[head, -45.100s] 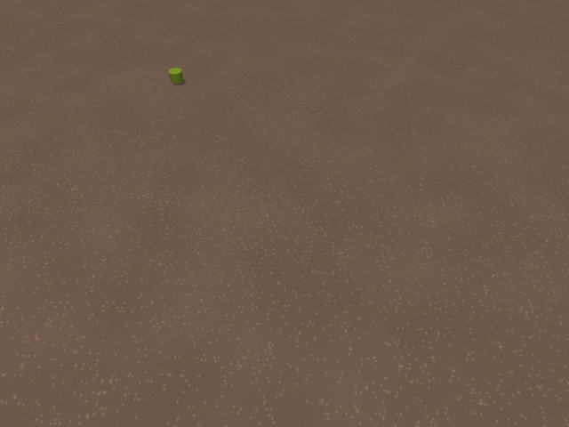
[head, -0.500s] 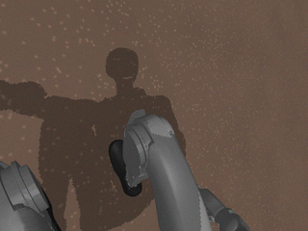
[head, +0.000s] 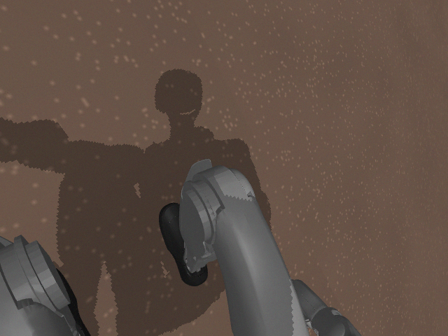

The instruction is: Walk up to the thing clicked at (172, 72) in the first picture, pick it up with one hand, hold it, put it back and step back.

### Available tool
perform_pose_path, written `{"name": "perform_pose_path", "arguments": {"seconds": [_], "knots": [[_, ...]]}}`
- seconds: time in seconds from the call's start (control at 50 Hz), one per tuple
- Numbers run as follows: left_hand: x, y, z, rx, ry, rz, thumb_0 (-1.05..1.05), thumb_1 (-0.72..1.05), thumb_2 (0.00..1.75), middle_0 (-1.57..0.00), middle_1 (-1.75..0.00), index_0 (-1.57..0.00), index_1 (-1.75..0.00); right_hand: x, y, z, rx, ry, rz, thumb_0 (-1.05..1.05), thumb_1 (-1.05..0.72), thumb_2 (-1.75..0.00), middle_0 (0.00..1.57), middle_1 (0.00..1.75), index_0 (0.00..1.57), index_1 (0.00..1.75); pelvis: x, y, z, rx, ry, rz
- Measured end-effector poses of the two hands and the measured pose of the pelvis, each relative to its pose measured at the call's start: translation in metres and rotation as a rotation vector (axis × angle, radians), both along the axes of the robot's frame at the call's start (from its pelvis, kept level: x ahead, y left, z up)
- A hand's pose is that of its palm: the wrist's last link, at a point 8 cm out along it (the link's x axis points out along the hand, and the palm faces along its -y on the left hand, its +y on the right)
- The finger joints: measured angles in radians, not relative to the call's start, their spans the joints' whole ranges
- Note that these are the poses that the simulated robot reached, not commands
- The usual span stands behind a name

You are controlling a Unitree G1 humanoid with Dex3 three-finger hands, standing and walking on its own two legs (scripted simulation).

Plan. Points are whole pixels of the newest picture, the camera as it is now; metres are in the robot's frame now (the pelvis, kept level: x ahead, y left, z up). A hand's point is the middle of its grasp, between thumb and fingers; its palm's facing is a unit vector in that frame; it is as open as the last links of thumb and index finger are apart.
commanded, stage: rest palm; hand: left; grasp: from above
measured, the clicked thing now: out of the picture +0.48 +0.41 -0.28
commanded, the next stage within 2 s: go down in 1.70 s
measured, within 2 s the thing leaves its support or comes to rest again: neither
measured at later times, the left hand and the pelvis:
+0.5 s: hand out of the picture +0.46 +0.39 -0.25, palm faces -0.46 -0.18 -0.87, open 13.8 cm; pelvis +0.00 +0.00 +0.00, yaw +0 degrees
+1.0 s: hand out of the picture +0.46 +0.39 -0.24, palm faces -0.45 -0.18 -0.87, open 13.8 cm; pelvis +0.00 +0.00 +0.00, yaw +0 degrees
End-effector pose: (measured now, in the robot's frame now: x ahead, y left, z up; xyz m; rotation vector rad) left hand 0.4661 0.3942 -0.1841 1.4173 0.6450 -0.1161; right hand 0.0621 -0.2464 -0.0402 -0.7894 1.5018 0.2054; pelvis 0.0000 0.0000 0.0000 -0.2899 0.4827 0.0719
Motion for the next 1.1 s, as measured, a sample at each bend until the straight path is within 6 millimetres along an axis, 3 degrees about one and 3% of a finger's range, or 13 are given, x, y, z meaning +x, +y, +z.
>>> {"name": "perform_pose_path", "arguments": {"seconds": [0.2, 0.5, 0.74, 1.1], "knots": [[0.008, 0.004, 0.006, 0.019, -0.044, 0.009, 0.0, -0.47, 0.98, -0.09, -1.04, -0.09, -1.03, 0.01, -0.001, 0.002, -0.007, -0.031, 0.014, 0.0, -0.9, -0.9, 0.2, 0.3, 0.21, 0.3, 0.001, 0.001, -0.001, -0.005, 0.003, -0.002], [-0.001, 0.003, -0.004, -0.006, 0.011, -0.001, 0.0, -0.46, 0.95, -0.09, -1.05, -0.09, -1.03, 0.007, 0.001, 0.001, -0.007, 0.003, 0.02, 0.0, -0.9, -0.9, 0.2, 0.3, 0.21, 0.3, 0.001, 0.001, 0.001, -0.005, 0.004, -0.001], [0.008, 0.005, 0.008, 0.019, -0.04, 0.008, 0.0, -0.46, 0.97, -0.09, -1.04, -0.09, -1.03, 0.013, -0.005, 0.002, -0.016, -0.021, 0.018, 0.0, -0.9, -0.9, 0.2, 0.3, 0.21, 0.3, 0.001, 0.001, 0.0, -0.005, 0.01, -0.001], [0.004, -0.001, -0.001, -0.003, 0.0, -0.005, 0.0, -0.45, 0.95, -0.08, -1.04, -0.09, -1.03, 0.001, -0.005, 0.0, -0.016, 0.018, 0.0, 0.0, -0.89, -0.9, 0.2, 0.3, 0.21, 0.3, 0.001, -0.001, 0.0, 0.003, 0.007, -0.004]]}}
